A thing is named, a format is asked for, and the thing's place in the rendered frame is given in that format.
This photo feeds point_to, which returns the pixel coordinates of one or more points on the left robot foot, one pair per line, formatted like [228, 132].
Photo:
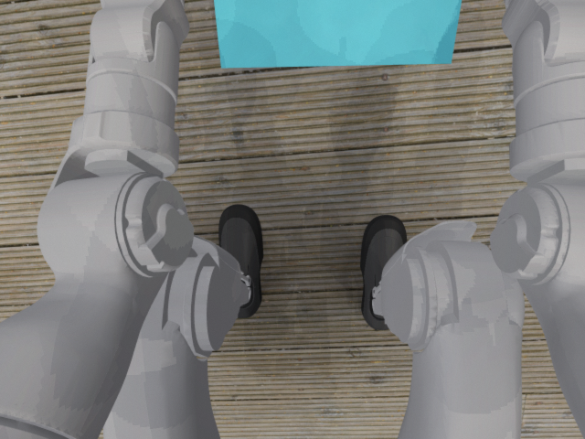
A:
[239, 233]

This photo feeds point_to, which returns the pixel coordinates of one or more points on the carton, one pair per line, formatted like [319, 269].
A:
[313, 33]

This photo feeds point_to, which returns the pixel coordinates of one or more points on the left robot upper arm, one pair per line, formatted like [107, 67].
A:
[110, 242]

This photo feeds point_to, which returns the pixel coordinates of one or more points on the right robot shin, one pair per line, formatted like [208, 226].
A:
[455, 230]

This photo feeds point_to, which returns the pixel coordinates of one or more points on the right robot upper arm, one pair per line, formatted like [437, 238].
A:
[539, 239]

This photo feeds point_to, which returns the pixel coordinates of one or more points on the robot right forearm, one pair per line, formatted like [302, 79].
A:
[548, 68]

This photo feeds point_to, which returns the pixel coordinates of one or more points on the robot left forearm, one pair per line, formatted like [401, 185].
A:
[128, 123]

